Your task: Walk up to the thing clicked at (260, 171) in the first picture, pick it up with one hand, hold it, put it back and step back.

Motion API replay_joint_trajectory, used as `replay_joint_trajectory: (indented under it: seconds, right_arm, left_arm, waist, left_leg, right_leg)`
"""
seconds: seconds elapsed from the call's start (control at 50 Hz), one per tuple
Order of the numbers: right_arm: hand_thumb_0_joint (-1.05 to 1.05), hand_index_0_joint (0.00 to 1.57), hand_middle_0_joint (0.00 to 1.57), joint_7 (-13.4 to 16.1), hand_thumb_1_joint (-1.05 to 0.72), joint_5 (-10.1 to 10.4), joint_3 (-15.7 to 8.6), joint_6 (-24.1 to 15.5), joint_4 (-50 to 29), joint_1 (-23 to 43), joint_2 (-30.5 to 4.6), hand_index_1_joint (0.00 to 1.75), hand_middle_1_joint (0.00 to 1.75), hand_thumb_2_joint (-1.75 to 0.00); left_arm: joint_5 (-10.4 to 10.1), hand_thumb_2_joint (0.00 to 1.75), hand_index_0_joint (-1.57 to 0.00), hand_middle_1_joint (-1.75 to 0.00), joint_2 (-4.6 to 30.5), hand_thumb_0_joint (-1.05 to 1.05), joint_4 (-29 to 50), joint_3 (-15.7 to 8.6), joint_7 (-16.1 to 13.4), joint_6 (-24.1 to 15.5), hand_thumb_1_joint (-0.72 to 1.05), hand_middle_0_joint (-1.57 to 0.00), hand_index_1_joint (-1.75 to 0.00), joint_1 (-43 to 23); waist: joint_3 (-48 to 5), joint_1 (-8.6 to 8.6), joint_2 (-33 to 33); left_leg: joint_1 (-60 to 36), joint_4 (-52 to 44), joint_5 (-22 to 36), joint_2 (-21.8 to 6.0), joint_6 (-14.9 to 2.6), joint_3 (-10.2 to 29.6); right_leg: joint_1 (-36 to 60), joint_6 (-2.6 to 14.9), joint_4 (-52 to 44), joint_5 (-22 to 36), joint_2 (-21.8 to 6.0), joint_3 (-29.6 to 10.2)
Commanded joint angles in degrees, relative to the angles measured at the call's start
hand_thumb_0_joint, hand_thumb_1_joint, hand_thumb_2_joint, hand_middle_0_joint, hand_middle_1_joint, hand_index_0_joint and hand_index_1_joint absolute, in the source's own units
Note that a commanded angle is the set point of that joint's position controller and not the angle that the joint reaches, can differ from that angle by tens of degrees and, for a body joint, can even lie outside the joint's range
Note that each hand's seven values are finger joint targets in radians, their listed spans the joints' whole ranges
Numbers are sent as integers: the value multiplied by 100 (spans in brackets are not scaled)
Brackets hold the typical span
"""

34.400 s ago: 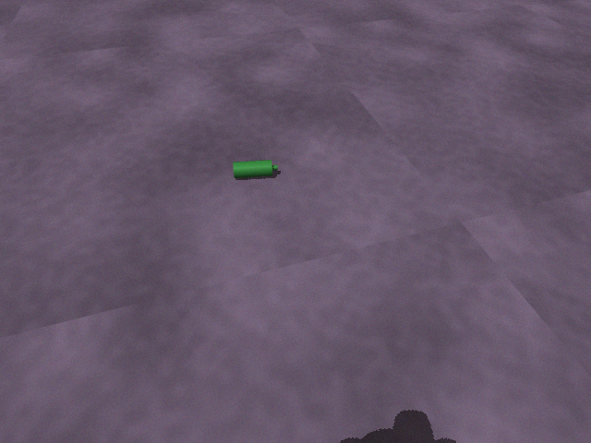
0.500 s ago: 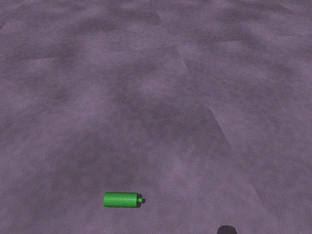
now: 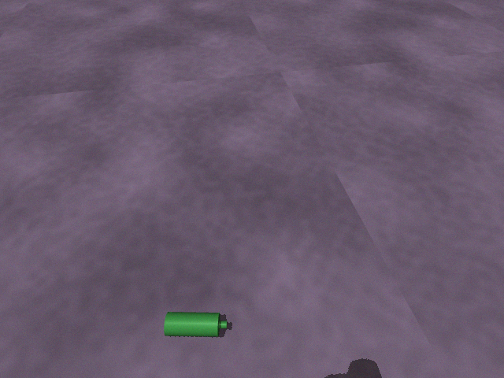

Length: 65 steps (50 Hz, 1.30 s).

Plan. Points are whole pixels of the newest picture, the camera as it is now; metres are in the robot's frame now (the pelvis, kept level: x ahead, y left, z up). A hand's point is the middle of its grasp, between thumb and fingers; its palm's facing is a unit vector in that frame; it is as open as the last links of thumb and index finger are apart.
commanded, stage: stand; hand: left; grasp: from above
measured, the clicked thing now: (196, 324) +0.44 +0.21 -0.74
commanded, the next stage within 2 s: step back in 0.84 s
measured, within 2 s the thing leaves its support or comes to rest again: neither
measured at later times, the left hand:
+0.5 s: hand out of the picture +0.08 +0.24 -0.16, palm faces +0.00 -0.95 -0.32, open 7.4 cm
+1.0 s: hand out of the picture +0.07 +0.26 -0.17, palm faces -0.02 -0.93 -0.36, open 7.4 cm
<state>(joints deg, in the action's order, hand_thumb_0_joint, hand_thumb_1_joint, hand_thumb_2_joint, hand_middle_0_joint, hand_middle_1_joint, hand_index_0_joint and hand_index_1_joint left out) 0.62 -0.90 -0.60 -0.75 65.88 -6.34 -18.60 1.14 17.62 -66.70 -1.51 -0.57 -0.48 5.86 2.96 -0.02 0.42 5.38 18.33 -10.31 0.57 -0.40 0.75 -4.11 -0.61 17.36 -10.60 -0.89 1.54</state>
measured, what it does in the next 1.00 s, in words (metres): stands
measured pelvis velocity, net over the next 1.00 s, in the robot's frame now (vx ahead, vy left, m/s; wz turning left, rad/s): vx -0.02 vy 0.00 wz -0.01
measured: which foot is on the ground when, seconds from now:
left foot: down 0.00-1.00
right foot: down 0.00-1.00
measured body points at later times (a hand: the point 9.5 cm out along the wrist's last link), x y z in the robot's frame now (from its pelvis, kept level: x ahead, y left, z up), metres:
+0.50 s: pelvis +0.00 +0.00 +0.00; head +0.01 +0.00 +0.45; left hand +0.08 +0.29 -0.14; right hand +0.07 -0.30 -0.13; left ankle +0.00 +0.11 -0.75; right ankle -0.01 -0.12 -0.75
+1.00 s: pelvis -0.02 +0.00 -0.01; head +0.03 +0.00 +0.44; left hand +0.07 +0.31 -0.14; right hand +0.07 -0.31 -0.14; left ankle +0.00 +0.11 -0.75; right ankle -0.01 -0.12 -0.75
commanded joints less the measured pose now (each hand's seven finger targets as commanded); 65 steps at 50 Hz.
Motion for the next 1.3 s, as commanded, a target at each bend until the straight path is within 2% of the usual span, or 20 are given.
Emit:
replay_joint_trajectory:
  seconds: [0.0, 0.1, 0.22, 0.46, 0.64, 0.74, 0.8, 0.82, 0.88, 0.94, 1.02, 1.08, 1.12, 1.14, 1.16, 1.18, 1.2, 1.22, 1.24, 1.28]
  right_arm:
    - [0, 20, 20, 98, -90, -12, -194, -116, -339, 251, -1137, 30, 30, -90]
    - [0, 20, 20, 82, -90, -5, -190, -107, -326, 259, -1144, 30, 30, -90]
    - [0, 20, 20, 77, -90, 9, -198, -126, -347, 306, -1197, 30, 30, -90]
    - [0, 20, 20, 62, -90, 5, -187, -125, -315, 255, -1216, 30, 30, -90]
    - [0, 20, 20, 44, -90, 17, -167, -152, -327, 267, -1220, 30, 30, -90]
    - [0, 20, 20, 43, -90, 9, -177, -134, -317, 249, -1243, 30, 30, -90]
    - [0, 20, 20, 43, -90, 7, -176, -136, -335, 237, -1250, 30, 30, -90]
    - [0, 20, 20, 10, -90, 35, -300, -26, -464, 410, -1560, 30, 30, -90]
    - [0, 20, 20, -3, -90, 114, -329, 63, -644, 211, -1461, 30, 30, -90]
    - [0, 20, 20, -30, -90, 114, -430, 133, -851, 267, -1552, 30, 30, -90]
    - [0, 20, 20, -55, -90, 83, -526, 216, -1131, 396, -1705, 30, 30, -90]
    - [0, 20, 20, -31, -90, 46, -602, 238, -1403, 529, -1801, 30, 30, -90]
    - [0, 20, 20, -30, -90, -1, -617, 259, -1600, 676, -1815, 30, 30, -90]
    - [0, 20, 20, -35, -90, 11, -610, 284, -1683, 816, -1773, 30, 30, -90]
    - [0, 20, 20, -39, -90, 53, -591, 315, -1743, 968, -1712, 30, 30, -90]
    - [0, 20, 20, -49, -90, 96, -527, 349, -1757, 873, -1503, 30, 30, -90]
    - [0, 20, 20, -22, -90, 160, -438, 376, -1811, 930, -1185, 30, 30, -90]
    - [0, 20, 20, 60, -90, 101, -417, 438, -1689, 574, -1166, 30, 30, -90]
    - [0, 20, 20, 96, -90, 93, -451, 453, -1617, 237, -1255, 30, 30, -90]
    - [0, 20, 20, 81, -90, 151, -530, 431, -1463, -41, -1478, 30, 30, -90]
  left_arm:
    - [-21, 90, -20, -30, 1145, 0, 347, -177, -99, -116, 90, -20, -30, -236]
    - [-26, 90, -20, -30, 1163, 0, 323, -175, -89, -113, 90, -20, -30, -243]
    - [-30, 90, -20, -30, 1181, 0, 363, -173, -79, -140, 90, -20, -30, -250]
    - [-41, 90, -20, -30, 1227, 0, 386, -163, -63, -126, 90, -20, -30, -251]
    - [-49, 90, -20, -30, 1246, 0, 392, -144, -43, -135, 90, -20, -30, -190]
    - [-46, 90, -20, -30, 1283, 0, 389, -141, -36, -115, 90, -20, -30, -180]
    - [-35, 90, -20, -30, 1292, 0, 424, -135, -51, -139, 90, -20, -30, -228]
    - [-148, 90, -20, -30, 1778, 0, 606, -347, -69, -98, 90, -20, -30, -180]
    - [-168, 90, -20, -30, 1665, 0, 819, -370, -117, -59, 90, -20, -30, -82]
    - [-148, 90, -20, -30, 1563, 0, 1066, -357, -107, 11, 90, -20, -30, -108]
    - [-105, 90, -20, -30, 1467, 0, 1268, -311, -83, 124, 90, -20, -30, -12]
    - [-40, 90, -20, -30, 1444, 0, 1299, -374, -57, 203, 90, -20, -30, 353]
    - [-29, 90, -20, -30, 1479, 0, 1314, -409, -33, 234, 90, -20, -30, 566]
    - [-19, 90, -20, -30, 1477, 0, 1269, -440, -17, 234, 90, -20, -30, 714]
    - [-18, 90, -20, -30, 1481, 0, 1228, -465, -18, 203, 90, -20, -30, 916]
    - [15, 90, -20, -30, 1683, 0, 1323, -518, -42, 138, 90, -20, -30, 800]
    - [57, 90, -20, -30, 2104, 0, 1444, -638, -60, 61, 90, -20, -30, 600]
    - [75, 90, -20, -30, 2240, 0, 1649, -652, -90, 42, 90, -20, -30, 315]
    - [91, 90, -20, -30, 2274, 0, 1794, -657, -118, 22, 90, -20, -30, 124]
    - [95, 90, -20, -30, 2036, 0, 1995, -638, -142, 4, 90, -20, -30, -331]
  waist:
    - [-480, -27, -11]
    - [-329, -33, -32]
    - [-449, -18, 76]
    - [-321, -11, 58]
    - [-390, -27, 32]
    - [-305, -13, -67]
    - [-391, 9, -33]
    - [137, 9, -150]
    - [-311, 82, -78]
    - [-773, 113, 99]
    - [-755, 72, 600]
    - [-880, -32, 1045]
    - [-784, -140, 1043]
    - [-725, -242, 984]
    - [-651, -399, 815]
    - [-505, -368, -152]
    - [-57, -348, -1220]
    - [59, -195, -1121]
    - [55, -92, -972]
    - [-58, 99, -869]
  left_leg:
    - [-37, -198, 1251, -763, -127, 543]
    - [45, -321, 984, -732, -98, 574]
    - [-28, -235, 1199, -755, -122, 536]
    - [121, -392, 813, -748, -94, 567]
    - [-20, -374, 1050, -779, -106, 586]
    - [57, -446, 619, -749, -93, 599]
    - [3, -332, 1017, -781, -121, 577]
    - [318, 233, 1866, -681, -199, 602]
    - [357, 525, 2218, -687, -308, 511]
    - [278, 741, 2165, -765, -502, 541]
    - [547, 504, 1810, -1142, -883, 915]
    - [691, 553, 1869, -1651, -1372, 1349]
    - [1069, 667, 1781, -1762, -1482, 1312]
    - [1303, 875, 1633, -1654, -1361, 1199]
    - [1445, 1365, 1408, -1385, -1080, 990]
    - [1426, 2431, 726, -537, -578, 489]
    - [2331, 3469, -1234, 545, -100, 213]
    - [2482, 4229, -2568, 729, -41, 733]
    - [2248, 4790, -2707, 666, -36, 939]
    - [2005, 5284, -2145, 621, -53, 1145]
  right_leg:
    - [101, 130, -230, 1034, -689, -525]
    - [9, 124, -292, 693, -651, -513]
    - [151, 147, -285, 1103, -717, -578]
    - [85, 148, -307, 657, -691, -557]
    - [51, 161, -259, 799, -703, -554]
    - [-65, 164, -319, 419, -669, -556]
    - [45, 172, -290, 825, -723, -583]
    - [-441, 200, 232, 1862, -620, -654]
    - [-199, 312, 667, 2076, -570, -541]
    - [-322, 414, 1097, 1612, -456, -518]
    - [-656, 364, 1884, 552, -89, -274]
    - [-830, 330, 2865, -1225, 178, -202]
    - [-838, 362, 3131, -1749, 193, -306]
    - [-675, 399, 2876, -1514, 184, -299]
    - [-492, 411, 2190, -681, 18, -443]
    - [-728, 585, 904, 683, -570, -1245]
    - [-617, 793, 202, 2182, -1503, -2600]
    - [-809, 1206, 280, 2931, -1890, -2864]
    - [-1226, 1642, 332, 3062, -2078, -2907]
    - [-1400, 1445, 314, 2261, -1655, -2358]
